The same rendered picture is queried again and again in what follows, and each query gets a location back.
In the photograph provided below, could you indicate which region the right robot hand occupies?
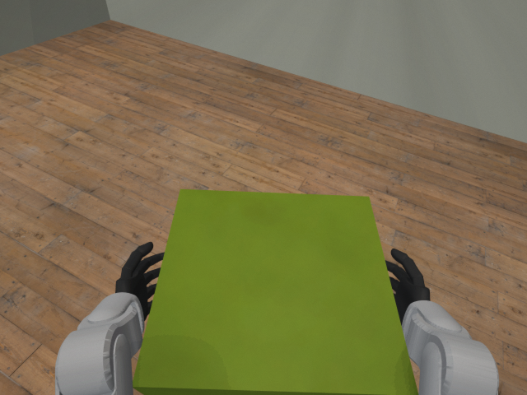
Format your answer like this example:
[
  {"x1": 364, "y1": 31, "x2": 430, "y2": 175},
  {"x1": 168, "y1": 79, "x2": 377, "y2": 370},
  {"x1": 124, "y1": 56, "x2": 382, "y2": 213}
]
[{"x1": 385, "y1": 249, "x2": 430, "y2": 326}]

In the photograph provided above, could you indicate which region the carton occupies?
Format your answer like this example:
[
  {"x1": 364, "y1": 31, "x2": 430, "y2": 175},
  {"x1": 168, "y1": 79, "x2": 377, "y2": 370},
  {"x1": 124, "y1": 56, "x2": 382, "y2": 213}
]
[{"x1": 133, "y1": 189, "x2": 418, "y2": 395}]

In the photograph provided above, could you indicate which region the left robot hand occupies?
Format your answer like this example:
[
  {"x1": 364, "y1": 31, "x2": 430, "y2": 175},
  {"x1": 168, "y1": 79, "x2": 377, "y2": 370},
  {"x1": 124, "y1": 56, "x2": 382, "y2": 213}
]
[{"x1": 115, "y1": 242, "x2": 165, "y2": 322}]

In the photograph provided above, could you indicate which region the left robot forearm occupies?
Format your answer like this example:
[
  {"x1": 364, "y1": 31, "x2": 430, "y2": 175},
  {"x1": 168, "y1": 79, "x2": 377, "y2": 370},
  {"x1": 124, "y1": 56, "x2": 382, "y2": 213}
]
[{"x1": 55, "y1": 292, "x2": 145, "y2": 395}]

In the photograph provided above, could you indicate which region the right robot forearm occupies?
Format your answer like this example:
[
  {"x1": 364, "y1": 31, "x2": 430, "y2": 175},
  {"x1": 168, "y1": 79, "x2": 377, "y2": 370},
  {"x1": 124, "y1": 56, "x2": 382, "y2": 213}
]
[{"x1": 402, "y1": 300, "x2": 499, "y2": 395}]

